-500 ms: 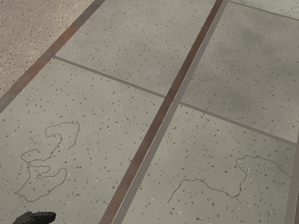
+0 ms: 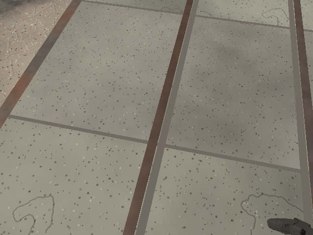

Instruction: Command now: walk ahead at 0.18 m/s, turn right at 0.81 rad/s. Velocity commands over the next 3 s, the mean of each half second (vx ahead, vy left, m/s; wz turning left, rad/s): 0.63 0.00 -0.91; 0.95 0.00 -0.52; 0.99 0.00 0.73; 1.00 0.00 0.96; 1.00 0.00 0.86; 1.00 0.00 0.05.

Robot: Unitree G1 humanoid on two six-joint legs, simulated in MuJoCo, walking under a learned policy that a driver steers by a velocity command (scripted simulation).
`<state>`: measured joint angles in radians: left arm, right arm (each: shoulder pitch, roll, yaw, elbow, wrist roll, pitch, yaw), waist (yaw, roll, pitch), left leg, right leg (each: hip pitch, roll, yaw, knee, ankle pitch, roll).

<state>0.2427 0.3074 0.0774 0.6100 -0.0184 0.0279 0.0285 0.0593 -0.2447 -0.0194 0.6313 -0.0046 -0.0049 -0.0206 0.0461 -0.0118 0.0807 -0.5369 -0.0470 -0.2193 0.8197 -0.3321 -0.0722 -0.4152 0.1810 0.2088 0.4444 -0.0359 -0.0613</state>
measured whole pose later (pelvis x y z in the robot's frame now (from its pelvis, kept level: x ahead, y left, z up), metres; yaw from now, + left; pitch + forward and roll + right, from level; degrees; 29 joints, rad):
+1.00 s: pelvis +0.49 -0.30 -0.01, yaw -42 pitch +1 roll -2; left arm 0.40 0.29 0.03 0.84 0.01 -0.11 -0.02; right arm 0.16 -0.27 -0.01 0.72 0.00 -0.05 0.05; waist 0.01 0.02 0.04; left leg -0.83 0.10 0.07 0.81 0.06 0.08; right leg 0.21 0.16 -0.06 0.14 -0.30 -0.13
